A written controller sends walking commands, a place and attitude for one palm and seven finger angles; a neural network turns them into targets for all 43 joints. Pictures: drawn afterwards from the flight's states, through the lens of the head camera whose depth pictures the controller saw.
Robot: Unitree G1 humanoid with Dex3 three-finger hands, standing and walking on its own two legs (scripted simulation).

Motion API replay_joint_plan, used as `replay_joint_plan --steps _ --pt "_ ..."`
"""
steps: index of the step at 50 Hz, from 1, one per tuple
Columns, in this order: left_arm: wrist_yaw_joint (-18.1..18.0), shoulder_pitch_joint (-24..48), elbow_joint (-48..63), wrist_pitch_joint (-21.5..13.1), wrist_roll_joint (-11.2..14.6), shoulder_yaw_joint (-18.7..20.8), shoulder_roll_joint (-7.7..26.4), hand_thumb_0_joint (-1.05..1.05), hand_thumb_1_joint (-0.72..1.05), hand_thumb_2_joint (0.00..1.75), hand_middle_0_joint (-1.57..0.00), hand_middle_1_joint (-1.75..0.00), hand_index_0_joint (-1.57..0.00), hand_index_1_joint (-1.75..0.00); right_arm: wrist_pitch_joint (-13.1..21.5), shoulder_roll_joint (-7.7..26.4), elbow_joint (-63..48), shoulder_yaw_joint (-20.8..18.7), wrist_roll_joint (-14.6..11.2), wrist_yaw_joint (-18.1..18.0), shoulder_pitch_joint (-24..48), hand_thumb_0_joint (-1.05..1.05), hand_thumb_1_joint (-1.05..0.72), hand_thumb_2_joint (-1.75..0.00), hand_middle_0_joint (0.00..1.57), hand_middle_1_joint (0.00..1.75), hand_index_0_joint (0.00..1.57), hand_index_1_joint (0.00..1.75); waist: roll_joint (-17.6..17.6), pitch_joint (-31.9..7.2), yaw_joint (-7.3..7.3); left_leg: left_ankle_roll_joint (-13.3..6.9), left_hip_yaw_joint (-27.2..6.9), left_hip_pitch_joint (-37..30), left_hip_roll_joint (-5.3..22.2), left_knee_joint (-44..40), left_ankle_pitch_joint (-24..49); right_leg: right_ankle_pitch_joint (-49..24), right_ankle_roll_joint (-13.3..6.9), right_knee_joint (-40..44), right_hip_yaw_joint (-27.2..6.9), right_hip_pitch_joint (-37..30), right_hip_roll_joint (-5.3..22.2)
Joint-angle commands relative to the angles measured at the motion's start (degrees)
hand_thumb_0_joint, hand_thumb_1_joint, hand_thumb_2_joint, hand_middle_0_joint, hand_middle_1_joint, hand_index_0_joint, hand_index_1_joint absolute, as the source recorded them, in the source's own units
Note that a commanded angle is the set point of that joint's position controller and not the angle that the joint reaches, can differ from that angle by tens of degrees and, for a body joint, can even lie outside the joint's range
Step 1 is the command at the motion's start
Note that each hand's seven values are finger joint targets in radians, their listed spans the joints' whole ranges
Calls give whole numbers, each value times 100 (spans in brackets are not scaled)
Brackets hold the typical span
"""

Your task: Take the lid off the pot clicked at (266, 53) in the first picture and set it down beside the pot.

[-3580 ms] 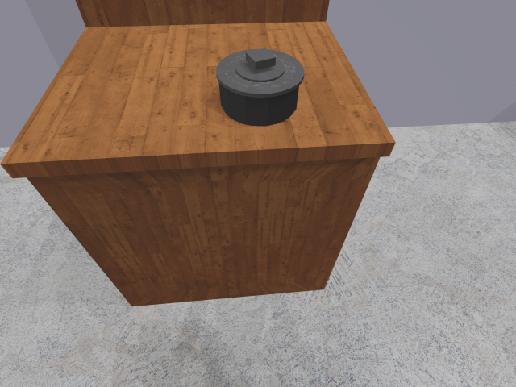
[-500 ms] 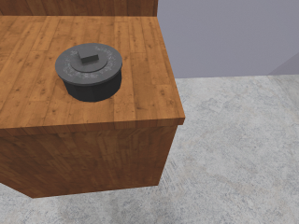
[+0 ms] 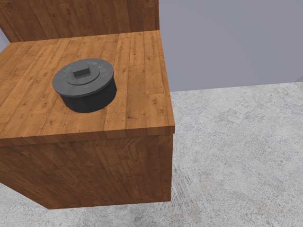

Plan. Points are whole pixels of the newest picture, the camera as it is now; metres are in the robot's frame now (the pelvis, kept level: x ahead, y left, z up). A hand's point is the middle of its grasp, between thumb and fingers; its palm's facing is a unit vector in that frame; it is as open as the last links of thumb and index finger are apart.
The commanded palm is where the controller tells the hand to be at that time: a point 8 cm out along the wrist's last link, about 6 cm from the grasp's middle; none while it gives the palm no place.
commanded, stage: look again from close up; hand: left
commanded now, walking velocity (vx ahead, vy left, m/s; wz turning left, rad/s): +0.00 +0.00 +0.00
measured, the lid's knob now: (80, 68) +0.51 +0.24 +0.17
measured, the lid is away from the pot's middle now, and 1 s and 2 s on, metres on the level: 0.00 0.00 0.00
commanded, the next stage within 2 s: shuffle to correct the standing spot in 1.14 s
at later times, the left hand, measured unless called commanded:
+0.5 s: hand out of the picture -0.01 +0.19 -0.16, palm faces +0.05 -0.98 -0.21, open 7.4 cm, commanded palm none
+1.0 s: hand out of the picture -0.01 +0.21 -0.17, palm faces +0.03 -0.98 -0.21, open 7.4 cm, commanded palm none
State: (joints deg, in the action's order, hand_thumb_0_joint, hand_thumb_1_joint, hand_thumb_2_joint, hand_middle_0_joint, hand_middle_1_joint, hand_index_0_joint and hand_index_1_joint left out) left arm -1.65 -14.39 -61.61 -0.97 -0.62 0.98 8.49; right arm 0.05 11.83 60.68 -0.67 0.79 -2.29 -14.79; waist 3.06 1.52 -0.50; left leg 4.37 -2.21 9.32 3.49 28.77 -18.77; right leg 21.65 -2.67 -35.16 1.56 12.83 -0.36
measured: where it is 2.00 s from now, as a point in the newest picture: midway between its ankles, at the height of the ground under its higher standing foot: outside the picture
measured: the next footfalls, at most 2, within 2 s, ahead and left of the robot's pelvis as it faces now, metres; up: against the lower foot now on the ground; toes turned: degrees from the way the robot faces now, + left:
right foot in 1.74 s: +0.11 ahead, -0.05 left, +0.00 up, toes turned +1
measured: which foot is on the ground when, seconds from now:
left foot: down 0.00-1.00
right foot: down 0.00-1.00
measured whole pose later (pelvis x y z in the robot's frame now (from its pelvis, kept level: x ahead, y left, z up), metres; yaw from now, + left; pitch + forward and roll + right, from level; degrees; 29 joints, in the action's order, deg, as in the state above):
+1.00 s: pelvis -0.02 +0.03 +0.01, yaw -1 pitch -1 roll +1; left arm -1.4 -16.2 -62.3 -0.8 -0.8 1.5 8.5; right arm 1.0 6.8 65.1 -0.2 0.5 -2.0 -17.5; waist 0.0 2.0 0.2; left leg 2.9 -0.5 10.5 2.1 27.5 -16.4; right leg 17.5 -0.2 -31.7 -0.3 13.5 1.0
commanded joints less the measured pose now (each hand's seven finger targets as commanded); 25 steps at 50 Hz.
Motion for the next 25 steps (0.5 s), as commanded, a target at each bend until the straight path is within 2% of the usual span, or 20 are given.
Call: replay_joint_plan --steps 1,2,6,9,12,15,17,21,25 --pt "-64 -299 230 -93 4 186 891 0 90 90 -20 -30 -20 -30 81 147 -59 -31 -6 15 -462 0 -90 -90 20 30 20 30 -462 -96 -57 -339 267 -91 6 -223 1315 -2683 -62 951 -687 -170 663" --pt "-64 -304 209 -91 4 175 898 0 90 90 -20 -30 -20 -30 78 232 -45 -38 1 17 -438 0 -90 -90 20 30 20 30 -423 -47 -46 -335 255 -82 17 -174 1348 -2621 -50 966 -660 -137 662" --pt "-50 -400 142 -90 0 177 907 0 90 90 -20 -30 -20 -30 71 139 35 -14 -17 15 -411 0 -90 -90 20 30 20 30 -503 40 -22 -322 280 -77 24 -300 1177 -2348 -43 1172 -678 -122 651" --pt "-49 -404 93 -86 0 170 902 0 90 90 -20 -30 -20 -30 72 184 120 -4 -11 22 -438 0 -90 -90 20 30 20 30 -346 159 -12 -319 236 -2 42 -309 1202 -2157 -40 1195 -645 -67 644" --pt "-44 -470 67 -78 4 154 840 0 90 90 -20 -30 -20 -30 86 177 175 3 -12 20 -463 0 -90 -90 20 30 20 30 -376 258 14 -330 200 44 49 -381 1136 -1796 -20 1268 -618 4 589" --pt "-44 -515 47 -84 5 162 826 0 90 90 -20 -30 -20 -30 98 122 236 5 -6 24 -521 0 -90 -90 20 30 20 30 -398 181 16 -330 196 71 54 -400 1176 -1792 -26 1248 -593 -60 597" --pt "-40 -518 54 -72 4 155 789 0 90 90 -20 -30 -20 -30 109 119 258 1 -6 21 -553 0 -90 -90 20 30 20 30 -253 277 28 -339 173 121 52 -454 1084 -1463 -14 1265 -595 33 544" --pt "-39 -548 50 -65 5 164 727 0 90 90 -20 -30 -20 -30 132 19 307 -4 -8 19 -636 0 -90 -90 20 30 20 30 -352 269 52 -365 156 171 89 -533 1135 -1358 1 1213 -520 2 504" --pt "-43 -547 79 -57 8 167 707 0 90 90 -20 -30 -20 -30 143 31 328 -13 0 28 -688 0 -90 -90 20 30 20 30 -298 273 65 -386 115 246 85 -492 1193 -1260 5 1119 -499 48 505"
